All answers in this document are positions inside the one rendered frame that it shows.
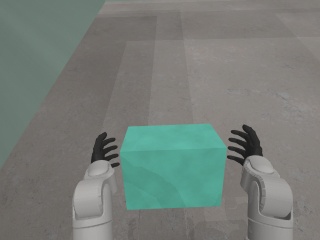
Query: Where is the robot left hand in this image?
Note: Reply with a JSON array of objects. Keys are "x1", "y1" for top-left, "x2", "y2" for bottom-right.
[{"x1": 91, "y1": 132, "x2": 120, "y2": 168}]

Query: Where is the carton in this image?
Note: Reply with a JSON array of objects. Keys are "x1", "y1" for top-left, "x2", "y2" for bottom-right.
[{"x1": 120, "y1": 123, "x2": 227, "y2": 210}]

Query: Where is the robot right forearm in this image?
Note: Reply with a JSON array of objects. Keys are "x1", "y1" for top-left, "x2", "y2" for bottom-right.
[{"x1": 240, "y1": 155, "x2": 294, "y2": 240}]

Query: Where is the robot left forearm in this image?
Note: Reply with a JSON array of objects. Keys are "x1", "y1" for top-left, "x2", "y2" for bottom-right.
[{"x1": 72, "y1": 160, "x2": 118, "y2": 240}]

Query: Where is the robot right hand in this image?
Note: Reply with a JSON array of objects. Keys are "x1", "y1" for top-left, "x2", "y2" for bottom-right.
[{"x1": 227, "y1": 124, "x2": 263, "y2": 166}]

